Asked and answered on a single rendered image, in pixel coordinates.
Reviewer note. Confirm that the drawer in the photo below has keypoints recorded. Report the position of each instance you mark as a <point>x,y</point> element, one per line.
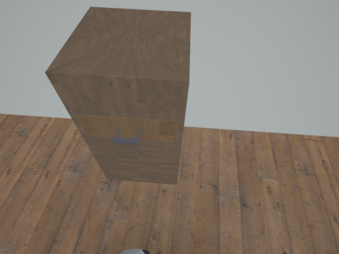
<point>106,126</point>

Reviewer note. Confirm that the cabinet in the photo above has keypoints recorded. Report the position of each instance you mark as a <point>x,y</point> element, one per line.
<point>130,63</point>

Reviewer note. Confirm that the handle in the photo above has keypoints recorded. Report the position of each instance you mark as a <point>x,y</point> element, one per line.
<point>132,141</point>

